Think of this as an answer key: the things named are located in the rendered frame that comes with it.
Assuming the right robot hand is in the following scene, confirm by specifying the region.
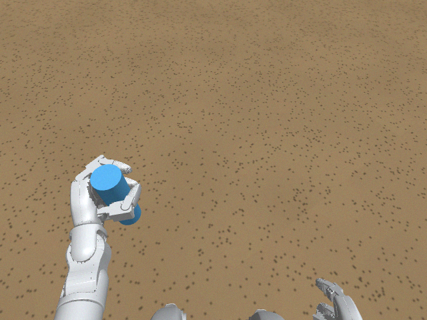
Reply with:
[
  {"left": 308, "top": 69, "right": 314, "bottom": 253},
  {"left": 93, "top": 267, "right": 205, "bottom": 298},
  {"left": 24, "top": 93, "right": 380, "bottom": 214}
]
[{"left": 313, "top": 278, "right": 363, "bottom": 320}]

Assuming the left robot hand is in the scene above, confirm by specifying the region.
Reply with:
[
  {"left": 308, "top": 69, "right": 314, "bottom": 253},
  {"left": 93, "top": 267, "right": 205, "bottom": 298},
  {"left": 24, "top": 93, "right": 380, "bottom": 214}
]
[{"left": 70, "top": 155, "right": 141, "bottom": 227}]

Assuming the left robot arm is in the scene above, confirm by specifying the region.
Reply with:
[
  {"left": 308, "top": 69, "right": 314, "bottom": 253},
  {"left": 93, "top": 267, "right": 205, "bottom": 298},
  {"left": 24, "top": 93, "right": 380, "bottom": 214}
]
[{"left": 54, "top": 223, "right": 111, "bottom": 320}]

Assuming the can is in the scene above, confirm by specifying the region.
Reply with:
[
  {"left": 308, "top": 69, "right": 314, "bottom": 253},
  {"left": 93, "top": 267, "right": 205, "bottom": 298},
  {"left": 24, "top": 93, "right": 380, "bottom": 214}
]
[{"left": 90, "top": 164, "right": 141, "bottom": 225}]

